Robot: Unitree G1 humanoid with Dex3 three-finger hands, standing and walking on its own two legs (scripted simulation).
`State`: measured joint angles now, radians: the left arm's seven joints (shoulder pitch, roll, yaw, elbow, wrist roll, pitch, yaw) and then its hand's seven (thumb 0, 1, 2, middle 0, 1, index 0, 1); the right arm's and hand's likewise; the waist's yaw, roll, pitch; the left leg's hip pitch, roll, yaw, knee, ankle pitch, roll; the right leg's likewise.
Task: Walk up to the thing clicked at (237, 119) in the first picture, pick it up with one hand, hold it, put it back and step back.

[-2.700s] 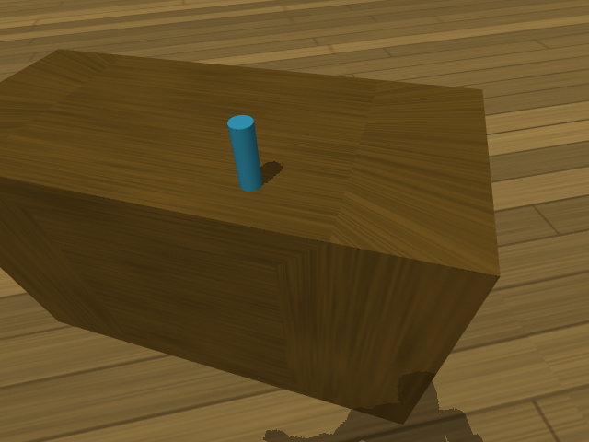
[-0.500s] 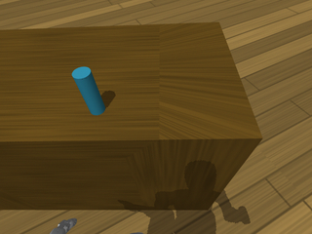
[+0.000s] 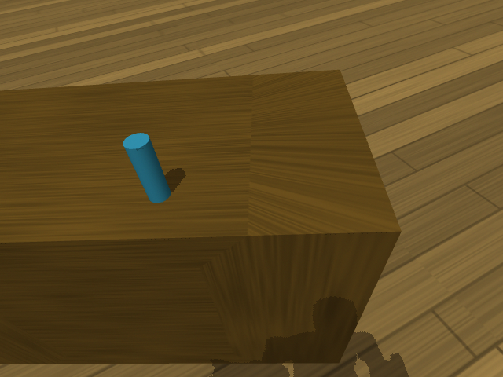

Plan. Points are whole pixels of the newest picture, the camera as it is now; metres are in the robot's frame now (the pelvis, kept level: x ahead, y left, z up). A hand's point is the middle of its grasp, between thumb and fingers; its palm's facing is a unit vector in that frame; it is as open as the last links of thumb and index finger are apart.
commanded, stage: walk up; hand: left
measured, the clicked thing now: (149, 170) +0.47 +0.24 +0.10
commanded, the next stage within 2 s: stand in 0.96 s
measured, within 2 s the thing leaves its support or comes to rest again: neither
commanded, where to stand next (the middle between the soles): +0.06 +0.02 m, yaw +1 degrees
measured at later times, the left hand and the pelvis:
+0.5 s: hand out of the picture +0.12 +0.25 -0.14, palm faces -0.03 -0.94 -0.33, open 7.4 cm; pelvis +0.01 +0.01 +0.01, yaw -1 degrees
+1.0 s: hand out of the picture +0.10 +0.26 -0.14, palm faces -0.02 -0.93 -0.36, open 7.4 cm; pelvis +0.02 +0.01 +0.02, yaw -1 degrees
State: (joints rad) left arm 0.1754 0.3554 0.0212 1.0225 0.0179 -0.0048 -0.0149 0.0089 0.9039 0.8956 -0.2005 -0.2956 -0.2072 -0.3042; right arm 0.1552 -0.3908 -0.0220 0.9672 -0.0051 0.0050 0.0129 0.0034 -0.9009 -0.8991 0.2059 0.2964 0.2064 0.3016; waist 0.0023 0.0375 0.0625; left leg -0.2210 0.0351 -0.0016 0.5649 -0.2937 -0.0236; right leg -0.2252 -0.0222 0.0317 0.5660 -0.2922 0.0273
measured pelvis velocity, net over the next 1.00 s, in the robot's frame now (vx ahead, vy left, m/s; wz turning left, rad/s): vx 0.02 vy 0.01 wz -0.01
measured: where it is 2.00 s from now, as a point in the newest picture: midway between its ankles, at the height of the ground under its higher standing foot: outside the picture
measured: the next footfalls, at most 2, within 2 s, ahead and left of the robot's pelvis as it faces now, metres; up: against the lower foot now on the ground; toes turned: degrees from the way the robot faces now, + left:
none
